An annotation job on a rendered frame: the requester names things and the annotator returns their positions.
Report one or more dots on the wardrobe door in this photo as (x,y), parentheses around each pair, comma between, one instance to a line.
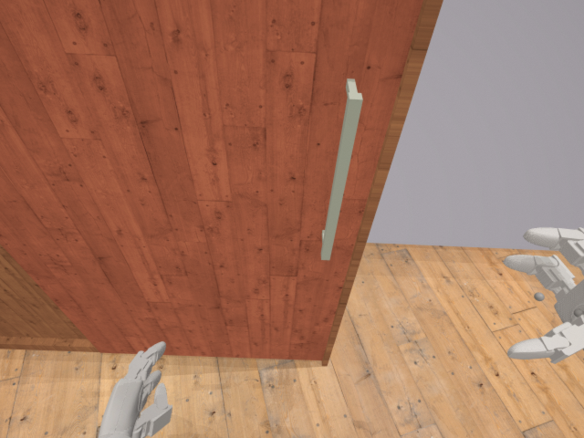
(25,309)
(166,166)

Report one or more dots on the robot right hand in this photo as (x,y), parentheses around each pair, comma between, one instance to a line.
(567,338)

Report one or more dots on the robot left hand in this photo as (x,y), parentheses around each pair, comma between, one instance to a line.
(130,394)

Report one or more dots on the handle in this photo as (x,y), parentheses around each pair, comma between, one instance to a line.
(347,138)

